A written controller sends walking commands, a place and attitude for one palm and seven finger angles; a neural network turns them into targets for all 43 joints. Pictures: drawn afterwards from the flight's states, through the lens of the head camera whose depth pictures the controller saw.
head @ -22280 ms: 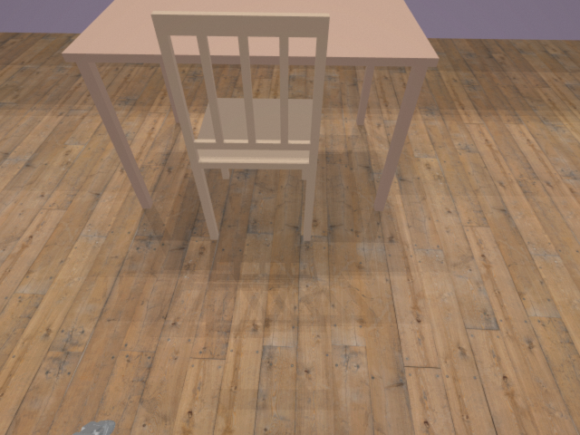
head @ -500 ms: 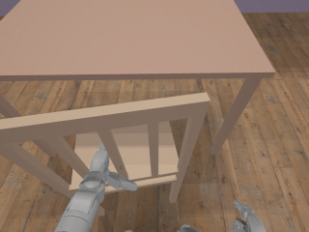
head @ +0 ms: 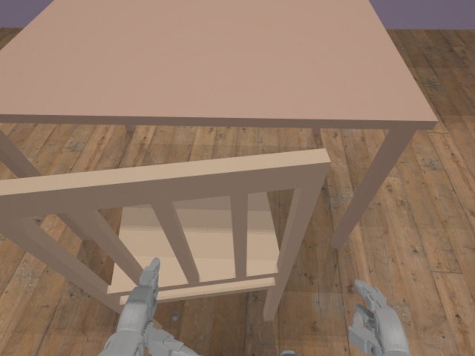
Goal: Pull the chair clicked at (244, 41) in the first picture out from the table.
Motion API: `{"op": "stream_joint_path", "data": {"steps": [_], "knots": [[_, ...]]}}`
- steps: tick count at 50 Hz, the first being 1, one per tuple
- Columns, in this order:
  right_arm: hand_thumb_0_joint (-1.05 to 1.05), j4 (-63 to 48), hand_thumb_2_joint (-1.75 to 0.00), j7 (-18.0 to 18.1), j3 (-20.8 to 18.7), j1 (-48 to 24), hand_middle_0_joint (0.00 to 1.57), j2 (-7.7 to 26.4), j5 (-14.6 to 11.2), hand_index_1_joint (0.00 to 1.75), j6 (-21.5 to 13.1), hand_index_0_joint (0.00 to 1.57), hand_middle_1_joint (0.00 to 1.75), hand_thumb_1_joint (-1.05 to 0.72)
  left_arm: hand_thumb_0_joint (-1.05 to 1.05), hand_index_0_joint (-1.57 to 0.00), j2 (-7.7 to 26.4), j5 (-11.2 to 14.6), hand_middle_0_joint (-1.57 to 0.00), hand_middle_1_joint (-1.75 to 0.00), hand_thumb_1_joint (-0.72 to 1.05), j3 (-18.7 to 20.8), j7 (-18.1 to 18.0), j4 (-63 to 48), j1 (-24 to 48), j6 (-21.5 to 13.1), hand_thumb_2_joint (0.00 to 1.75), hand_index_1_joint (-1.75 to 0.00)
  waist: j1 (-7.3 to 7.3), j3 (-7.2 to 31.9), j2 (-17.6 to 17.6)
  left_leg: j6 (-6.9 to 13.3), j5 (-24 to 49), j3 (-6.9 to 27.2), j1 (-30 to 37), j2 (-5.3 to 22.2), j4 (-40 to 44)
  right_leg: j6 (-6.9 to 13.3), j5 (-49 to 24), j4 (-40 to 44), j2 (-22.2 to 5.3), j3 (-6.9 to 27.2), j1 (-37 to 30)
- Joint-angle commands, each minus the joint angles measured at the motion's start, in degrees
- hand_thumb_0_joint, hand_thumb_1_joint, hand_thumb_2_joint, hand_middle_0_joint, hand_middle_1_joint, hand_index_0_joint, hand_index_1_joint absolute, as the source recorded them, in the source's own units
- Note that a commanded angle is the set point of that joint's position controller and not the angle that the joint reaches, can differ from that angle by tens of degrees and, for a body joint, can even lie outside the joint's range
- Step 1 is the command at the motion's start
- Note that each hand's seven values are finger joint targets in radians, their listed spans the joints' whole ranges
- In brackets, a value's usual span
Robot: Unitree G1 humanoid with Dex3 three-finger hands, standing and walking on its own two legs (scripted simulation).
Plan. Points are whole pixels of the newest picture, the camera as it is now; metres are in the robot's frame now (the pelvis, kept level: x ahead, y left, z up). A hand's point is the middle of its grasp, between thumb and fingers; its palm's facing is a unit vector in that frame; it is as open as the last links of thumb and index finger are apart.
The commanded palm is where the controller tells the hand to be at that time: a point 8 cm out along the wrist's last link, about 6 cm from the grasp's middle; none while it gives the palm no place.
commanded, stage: draw the fingers out of the gap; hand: left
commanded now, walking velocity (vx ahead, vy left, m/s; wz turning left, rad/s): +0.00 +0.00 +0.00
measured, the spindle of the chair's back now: (181, 248) +0.31 +0.11 -0.02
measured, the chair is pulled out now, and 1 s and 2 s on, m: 0.16 0.16 0.15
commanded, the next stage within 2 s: draw the hand back to the body in 0.20 s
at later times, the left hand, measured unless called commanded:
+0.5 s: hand (155, 331) +0.17 +0.12 +0.02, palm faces +0.03 -1.00 -0.01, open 17.5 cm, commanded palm +0.13 +0.18 +0.03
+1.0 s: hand (79, 323) +0.17 +0.20 +0.09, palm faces +0.18 -0.92 -0.34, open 16.3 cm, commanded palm +0.14 +0.25 +0.13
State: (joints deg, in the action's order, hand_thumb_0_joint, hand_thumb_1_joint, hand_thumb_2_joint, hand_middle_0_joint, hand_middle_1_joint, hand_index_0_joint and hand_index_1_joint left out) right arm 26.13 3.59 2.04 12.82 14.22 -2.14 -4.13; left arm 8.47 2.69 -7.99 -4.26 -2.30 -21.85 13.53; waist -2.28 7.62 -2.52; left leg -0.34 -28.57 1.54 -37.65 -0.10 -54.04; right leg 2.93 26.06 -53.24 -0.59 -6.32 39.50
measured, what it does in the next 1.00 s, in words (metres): stands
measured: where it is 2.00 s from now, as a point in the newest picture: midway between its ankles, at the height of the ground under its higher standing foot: outside the picture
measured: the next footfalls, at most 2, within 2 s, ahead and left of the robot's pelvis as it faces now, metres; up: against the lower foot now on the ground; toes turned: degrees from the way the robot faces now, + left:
none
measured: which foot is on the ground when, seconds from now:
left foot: down 0.00-1.00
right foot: down 0.00-1.00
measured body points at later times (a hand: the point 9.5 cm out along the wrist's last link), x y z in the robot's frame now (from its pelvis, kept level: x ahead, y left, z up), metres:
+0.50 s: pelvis -0.01 +0.01 -0.03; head +0.03 +0.00 +0.42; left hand +0.16 +0.18 +0.02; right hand +0.17 -0.23 -0.09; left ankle -0.02 +0.13 -0.69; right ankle +0.00 -0.09 -0.69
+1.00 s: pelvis +0.00 +0.01 +0.01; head +0.02 -0.01 +0.46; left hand +0.15 +0.25 +0.11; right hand +0.18 -0.22 -0.07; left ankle -0.02 +0.13 -0.69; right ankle +0.00 -0.09 -0.69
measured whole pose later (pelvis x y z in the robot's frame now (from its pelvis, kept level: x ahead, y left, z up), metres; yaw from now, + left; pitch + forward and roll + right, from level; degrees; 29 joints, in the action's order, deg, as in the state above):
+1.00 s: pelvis +0.00 +0.01 +0.01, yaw +0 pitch +6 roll -1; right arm 29.2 6.2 0.1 12.8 12.4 -3.1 -6.2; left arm 16.5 3.9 4.1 -6.9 -25.6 -40.2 -1.3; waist 1.3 5.2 -4.1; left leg 0.2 -27.5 1.3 -29.2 0.2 -50.4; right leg 2.3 24.3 -48.5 0.0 -6.0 30.7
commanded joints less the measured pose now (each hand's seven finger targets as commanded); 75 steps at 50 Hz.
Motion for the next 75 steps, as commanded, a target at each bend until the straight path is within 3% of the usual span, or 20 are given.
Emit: {"op": "stream_joint_path", "data": {"steps": [1, 12, 16, 17, 18, 21, 22, 27, 33, 41, 42, 43, 44, 46, 48, 58, 61, 65, 72, 75], "knots": [[0.00, -9.7, -0.90, 1.0, -3.0, -1.8, 0.20, 6.5, 0.3, 0.30, -3.5, 0.20, 0.30, -0.90, 0.00, 0.00, 4.5, -1.0, 0.00, 0.00, -0.55, 2.1, -0.1, -14.6, -1.4, -3.1, 0.20, 0.00, -1.11, 9.8, 3.9, 2.3, 17.9, 0.1, 2.3, -0.8, 4.1, -2.6, -18.7, 7.8, -1.4, 4.1, -9.9], [0.00, -12.0, -0.90, 1.4, -3.0, -1.7, 0.20, 5.9, 0.4, 0.30, -4.8, 0.20, 0.30, -0.90, 0.00, 0.00, 2.7, -2.6, 0.00, 0.00, -0.55, -1.6, -0.3, -21.4, -11.4, -3.2, 0.20, 0.00, -0.36, 9.5, 1.4, 2.3, 15.4, 0.8, 1.1, -1.0, 3.1, -2.3, -13.0, 5.9, -1.2, 2.9, -6.3], [0.00, -12.8, -0.90, 1.5, -3.4, -2.0, 0.20, 5.6, 0.3, 0.30, -4.7, 0.20, 0.30, -0.90, 0.00, 0.00, 2.8, -3.1, 0.00, 0.00, -0.55, -1.8, -0.8, -22.6, -15.6, -2.9, 0.20, 0.00, 0.06, 9.1, 4.4, 2.4, 14.8, 0.8, -0.5, -1.0, 2.5, -2.2, -12.6, 5.5, -1.0, 3.0, -6.3], [0.00, -12.0, -0.90, 1.5, -3.3, -1.5, 0.20, 5.0, 0.6, 0.30, -6.4, 0.20, 0.30, -0.90, 0.00, 0.00, -1.2, 3.4, 0.00, 0.00, -0.55, -0.8, 0.2, -31.7, -9.9, -11.3, 0.20, 0.00, -0.94, 7.8, 6.9, 1.9, 14.6, 1.0, -1.6, -1.3, 0.1, -2.3, -13.5, 4.5, -0.4, 1.6, -3.2], [0.00, -10.2, -0.90, 1.3, -3.8, -1.7, 0.20, 5.1, 0.7, 0.30, -7.4, 0.20, 0.30, -0.90, 0.00, 0.00, 2.9, 3.0, 0.00, 0.00, -0.55, 2.8, 0.6, -28.4, -12.5, -15.4, 0.20, 0.00, 0.41, 9.5, 5.2, 1.8, 14.0, 0.6, -2.0, -1.3, -0.8, -2.0, -12.6, 3.4, -0.3, 2.2, -3.3], [0.00, -8.8, -0.90, 0.4, -4.3, -1.6, 0.20, 4.7, 0.4, 0.30, -9.3, 0.20, 0.30, -0.90, 0.00, 0.00, 5.1, 4.4, 0.00, 0.00, -0.55, 6.1, 1.8, -30.6, -13.3, -24.1, 0.20, 0.00, 1.24, 9.2, 0.1, 1.2, 14.1, 0.4, -2.9, -1.1, -1.5, -1.4, -10.9, 1.5, -0.2, 2.6, -1.6], [0.00, -8.5, -0.90, -0.2, -4.4, -1.8, 0.20, 4.3, 0.3, 0.30, -9.7, 0.20, 0.30, -0.90, 0.00, 0.00, 3.4, 4.5, 0.00, 0.00, -0.55, 4.6, 2.5, -30.8, -13.6, -27.0, 0.20, 0.00, 1.13, 8.8, -1.5, 0.9, 14.0, 0.3, -2.7, -1.0, -1.7, -1.3, -10.3, 0.8, -0.2, 2.5, -0.1], [0.00, -7.3, -0.90, -3.1, -5.6, -4.7, 0.20, 4.1, 0.1, 0.30, -10.4, 0.20, 0.30, -0.90, 0.00, 0.00, 3.0, 4.6, 0.00, 0.00, -0.55, 4.5, 7.2, -26.8, -17.2, -39.1, 0.20, 0.00, 1.39, 9.0, 2.4, 0.7, 10.1, 0.5, -8.2, -0.3, -4.6, -1.4, -6.4, -2.1, 0.0, 3.3, 3.1], [0.00, -11.1, -0.90, -0.6, -5.0, -5.7, 0.20, 4.2, -1.8, 0.30, -7.3, 0.20, 0.30, -0.90, 0.00, 0.00, 9.2, 8.1, 0.00, 0.00, -0.55, 12.7, 8.6, -34.5, -18.0, -30.0, 0.20, 0.00, 2.41, 10.7, 3.6, 1.8, 5.6, -0.4, -6.3, -0.6, -0.4, -2.4, 1.0, 5.4, -0.8, 6.3, -5.6], [0.00, -6.7, -0.90, 0.7, -4.4, -4.9, 0.20, 4.5, -2.3, 0.30, -11.4, 0.20, 0.30, -0.90, 0.00, -0.02, 9.4, 11.5, -0.02, -0.04, -0.37, 15.4, 10.6, -33.1, -16.7, -30.2, 0.29, -0.04, 1.26, 6.2, 2.3, 1.8, 10.5, 0.9, 0.6, 0.0, 3.8, -2.5, -6.1, 8.6, -0.4, 3.2, -7.1], [0.00, -6.5, -0.90, 2.0, -5.3, -4.5, 0.20, 3.4, -1.1, 0.30, -8.1, 0.20, 0.30, -0.90, 0.00, -0.03, 18.6, 2.7, -0.03, -0.05, -0.33, 20.0, 2.7, -30.3, -23.1, -24.3, 0.31, -0.05, 5.72, 8.1, -0.8, 1.7, 11.4, 0.3, 4.3, 1.9, 6.8, -1.3, -7.4, 11.0, -3.0, 6.8, -12.3], [0.00, -8.1, -0.90, 2.1, -4.4, -4.7, 0.20, 2.7, -0.8, 0.30, -7.0, 0.20, 0.30, -0.90, 0.00, -0.04, 13.2, 2.0, -0.04, -0.05, -0.30, 16.5, 0.0, -34.8, -23.0, -21.9, 0.32, -0.05, 3.98, 5.4, -0.8, 1.7, 11.7, 0.3, 5.8, 1.6, 8.1, -1.6, -8.7, 12.1, -3.5, 5.3, -12.1], [0.00, -7.5, -0.90, 2.3, -4.2, -5.3, 0.20, 2.6, -0.8, 0.30, -6.1, 0.20, 0.30, -0.90, 0.00, -0.04, 12.0, 1.1, -0.04, -0.06, -0.26, 15.4, -1.7, -34.4, -21.7, -20.3, 0.34, -0.06, 3.76, 3.5, -0.7, 1.7, 11.8, 0.3, 7.1, 1.8, 9.1, -1.6, -8.8, 12.8, -3.3, 4.5, -12.3], [0.00, -7.3, -0.90, 3.0, -4.0, -6.1, 0.20, 3.1, -0.6, 0.30, -5.1, 0.20, 0.30, -0.90, 0.00, -0.05, 13.8, 0.4, -0.05, -0.08, -0.19, 16.6, -3.9, -35.3, -19.5, -18.2, 0.37, -0.08, 3.69, 2.8, 2.2, 2.0, 12.7, 0.6, 9.2, 2.0, 10.6, -1.8, -9.9, 14.7, -3.1, 4.2, -14.1], [0.00, -6.9, -0.90, 3.5, -3.5, -6.8, 0.20, 3.2, -0.4, 0.30, -5.2, 0.20, 0.30, -0.90, 0.00, -0.06, 14.4, 0.0, -0.06, -0.09, -0.12, 16.6, -5.0, -36.7, -17.6, -17.7, 0.41, -0.09, 3.92, 1.4, -0.3, 2.0, 12.9, 0.5, 12.5, 2.0, 12.8, -1.8, -10.0, 16.4, -3.2, 4.1, -15.4], [0.00, -2.6, -0.90, 3.4, -2.9, -8.5, 0.20, 3.3, 0.1, 0.30, -7.6, 0.20, 0.30, -0.90, 0.00, -0.11, 16.6, 0.1, -0.11, -0.16, 0.25, 22.0, -6.1, -35.5, -13.0, -17.5, 0.58, -0.16, 5.18, -2.5, -0.9, 1.7, 21.8, 0.8, 22.6, 2.0, 21.1, -1.6, -19.8, 22.2, -2.8, 3.4, -24.6], [0.00, -2.0, -0.90, 3.2, -2.8, -9.2, 0.20, 3.8, 0.3, 0.30, -8.6, 0.20, 0.30, -0.90, 0.00, -0.13, 20.5, 0.3, -0.13, -0.19, 0.36, 25.8, -6.2, -40.1, -9.3, -18.1, 0.64, -0.19, 5.62, -0.5, -1.6, 1.5, 25.5, 0.9, 25.3, 2.1, 22.8, -1.4, -23.4, 23.5, -2.9, 3.6, -28.3], [0.00, -0.4, -0.90, 2.8, -2.5, -9.2, 0.20, 3.5, 0.6, 0.30, -10.0, 0.20, 0.30, -0.90, 0.00, -0.15, 21.4, 0.4, -0.15, -0.22, 0.50, 28.6, -6.5, -41.5, -7.4, -18.5, 0.71, -0.22, 5.84, -0.5, -3.1, 1.3, 29.6, 0.9, 28.5, 2.4, 24.8, -1.5, -25.8, 25.0, -2.8, 3.5, -30.4], [0.00, 1.7, -0.90, 2.1, -2.4, -10.4, 0.20, 3.9, 0.8, 0.30, -10.6, 0.20, 0.30, -0.90, 0.00, -0.18, 22.3, 1.1, -0.18, -0.27, 0.75, 32.6, -6.3, -40.6, -3.3, -18.9, 0.83, -0.27, 5.90, -1.9, -3.5, 1.3, 30.5, 0.3, 30.6, 2.4, 26.9, -1.6, -28.0, 27.5, -2.8, 3.7, -32.8], [0.00, 2.3, -0.90, 1.8, -3.0, -10.8, 0.20, 4.2, 0.8, 0.30, -9.8, 0.20, 0.30, -0.90, 0.00, -0.19, 22.3, 1.5, -0.19, -0.29, 0.86, 34.7, -6.1, -36.8, -2.9, -19.3, 0.88, -0.29, 6.22, -3.3, 0.4, 1.5, 30.3, 0.2, 30.4, 2.7, 27.9, -1.8, -28.4, 28.2, -2.6, 3.5, -33.2]]}}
